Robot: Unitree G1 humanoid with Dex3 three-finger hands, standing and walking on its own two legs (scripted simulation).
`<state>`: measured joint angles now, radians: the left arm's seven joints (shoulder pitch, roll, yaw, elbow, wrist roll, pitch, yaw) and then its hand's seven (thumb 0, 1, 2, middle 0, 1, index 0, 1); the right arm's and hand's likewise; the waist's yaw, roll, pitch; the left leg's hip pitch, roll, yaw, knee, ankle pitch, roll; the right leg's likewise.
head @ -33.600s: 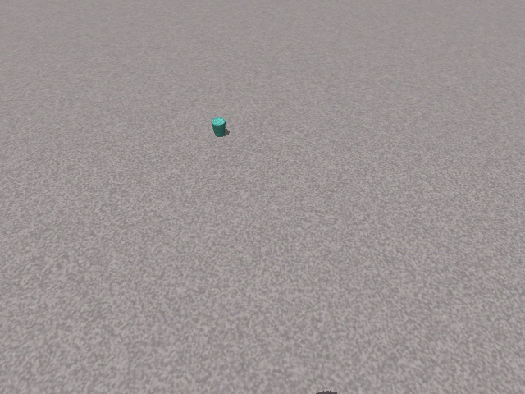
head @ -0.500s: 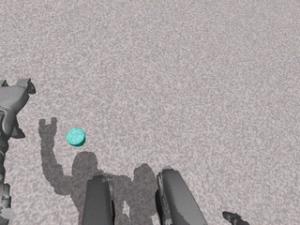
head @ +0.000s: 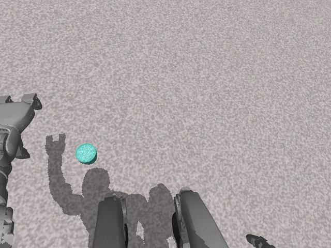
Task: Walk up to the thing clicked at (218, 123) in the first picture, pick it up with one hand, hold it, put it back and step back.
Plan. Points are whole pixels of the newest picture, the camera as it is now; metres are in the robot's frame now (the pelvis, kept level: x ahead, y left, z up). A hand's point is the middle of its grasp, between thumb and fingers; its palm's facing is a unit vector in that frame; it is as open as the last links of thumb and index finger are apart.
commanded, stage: approach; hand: left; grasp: from above
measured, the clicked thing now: (87, 155) +0.48 +0.25 -0.54
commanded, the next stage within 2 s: rest palm in 0.86 s
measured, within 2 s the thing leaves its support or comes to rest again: neither
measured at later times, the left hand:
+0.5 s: hand (68, 149) +0.44 +0.28 -0.31, palm faces -0.42 -0.01 -0.91, open 13.8 cm
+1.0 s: hand (86, 152) +0.47 +0.25 -0.48, palm faces -0.43 -0.07 -0.90, open 13.6 cm
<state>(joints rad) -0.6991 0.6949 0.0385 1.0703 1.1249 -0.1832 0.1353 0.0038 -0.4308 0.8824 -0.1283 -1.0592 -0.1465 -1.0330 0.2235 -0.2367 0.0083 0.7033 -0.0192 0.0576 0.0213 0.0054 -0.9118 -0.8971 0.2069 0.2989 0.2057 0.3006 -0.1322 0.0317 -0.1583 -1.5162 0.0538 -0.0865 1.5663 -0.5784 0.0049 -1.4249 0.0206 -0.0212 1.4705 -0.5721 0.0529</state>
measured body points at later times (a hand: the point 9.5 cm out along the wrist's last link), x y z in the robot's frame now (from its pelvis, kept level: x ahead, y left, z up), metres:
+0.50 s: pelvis -0.04 -0.01 -0.16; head +0.20 +0.06 +0.21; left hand +0.46 +0.27 -0.26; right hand +0.01 -0.29 -0.27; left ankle +0.06 +0.11 -0.55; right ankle +0.06 -0.16 -0.55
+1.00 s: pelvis -0.03 -0.02 -0.27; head +0.25 +0.05 +0.07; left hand +0.49 +0.25 -0.43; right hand -0.03 -0.28 -0.35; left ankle +0.06 +0.11 -0.55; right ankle +0.06 -0.16 -0.55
